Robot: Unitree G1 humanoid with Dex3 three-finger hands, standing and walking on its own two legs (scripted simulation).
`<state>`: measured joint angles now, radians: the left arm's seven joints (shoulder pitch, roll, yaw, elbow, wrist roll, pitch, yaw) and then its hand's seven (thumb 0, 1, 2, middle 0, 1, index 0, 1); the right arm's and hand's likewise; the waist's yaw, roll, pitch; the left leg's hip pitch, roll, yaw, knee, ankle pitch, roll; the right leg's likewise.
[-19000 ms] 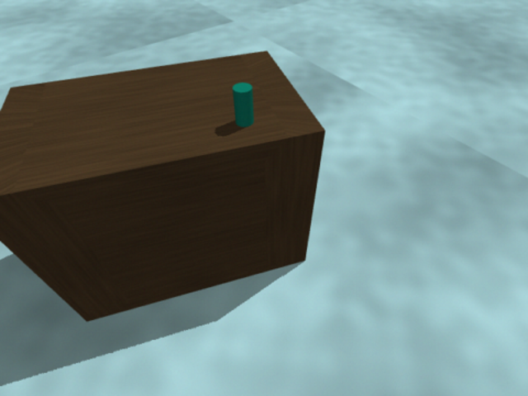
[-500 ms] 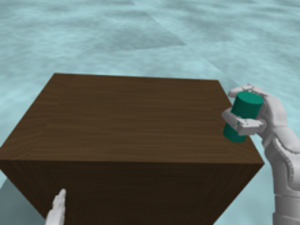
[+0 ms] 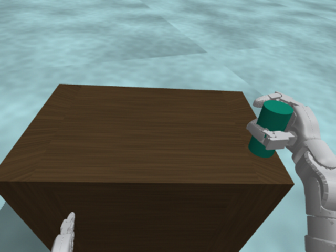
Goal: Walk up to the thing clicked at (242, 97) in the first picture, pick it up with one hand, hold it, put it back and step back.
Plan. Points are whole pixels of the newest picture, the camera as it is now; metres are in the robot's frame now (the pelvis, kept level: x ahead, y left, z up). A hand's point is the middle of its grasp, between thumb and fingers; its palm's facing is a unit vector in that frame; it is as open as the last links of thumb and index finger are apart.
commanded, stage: hold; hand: right
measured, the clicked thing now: (268, 129) +0.33 -0.17 +0.20
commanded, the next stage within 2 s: crouch in 0.14 s
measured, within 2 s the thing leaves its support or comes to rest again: neither
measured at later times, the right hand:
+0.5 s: hand (261, 128) +0.35 -0.16 +0.19, palm faces +0.03 +1.00 +0.00, open 7.8 cm
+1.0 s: hand (243, 126) +0.43 -0.17 +0.13, palm faces +0.04 +1.00 +0.00, open 7.8 cm
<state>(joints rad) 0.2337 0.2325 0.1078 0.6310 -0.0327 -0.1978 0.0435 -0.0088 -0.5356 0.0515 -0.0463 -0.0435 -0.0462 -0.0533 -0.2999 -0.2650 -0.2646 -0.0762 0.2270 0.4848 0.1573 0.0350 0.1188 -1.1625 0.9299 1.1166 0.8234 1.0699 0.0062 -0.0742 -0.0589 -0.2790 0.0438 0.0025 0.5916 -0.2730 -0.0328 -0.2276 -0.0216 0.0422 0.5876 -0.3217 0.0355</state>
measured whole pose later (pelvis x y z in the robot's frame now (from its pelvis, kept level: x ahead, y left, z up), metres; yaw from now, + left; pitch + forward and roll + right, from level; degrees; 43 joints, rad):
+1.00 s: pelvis -0.01 +0.00 -0.01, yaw +2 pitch +4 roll +0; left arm 0.26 0.20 0.03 0.52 -0.01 -0.21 0.06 -0.01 -0.52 0.05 -0.05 -0.05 -0.06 -0.05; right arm -0.65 -0.35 -0.31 0.77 0.14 -0.05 0.13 0.03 0.10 -1.14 0.93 1.10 0.82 1.05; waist 0.09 -0.01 -0.04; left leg -0.48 0.03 -0.03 0.66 -0.26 -0.03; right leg -0.42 -0.04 0.02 0.67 -0.33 0.04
